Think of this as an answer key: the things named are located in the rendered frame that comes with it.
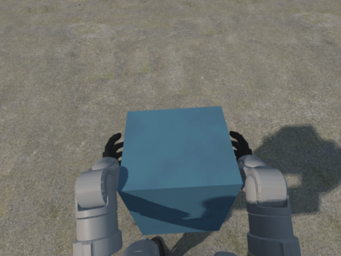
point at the robot left foot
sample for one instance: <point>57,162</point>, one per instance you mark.
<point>160,245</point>

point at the carton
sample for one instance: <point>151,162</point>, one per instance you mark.
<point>178,172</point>

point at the robot right forearm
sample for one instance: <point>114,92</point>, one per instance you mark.
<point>268,206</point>

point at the robot left forearm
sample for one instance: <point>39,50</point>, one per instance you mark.
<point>96,210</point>

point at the robot left hand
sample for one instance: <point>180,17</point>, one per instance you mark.
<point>110,148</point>

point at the robot left thigh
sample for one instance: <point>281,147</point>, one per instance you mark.
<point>142,248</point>

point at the robot right hand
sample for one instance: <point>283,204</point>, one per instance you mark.
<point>241,145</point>

